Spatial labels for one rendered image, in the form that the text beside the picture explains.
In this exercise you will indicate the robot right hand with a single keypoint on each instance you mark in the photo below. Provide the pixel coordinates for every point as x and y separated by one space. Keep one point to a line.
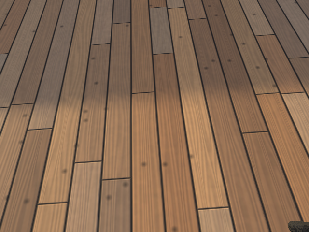
299 226

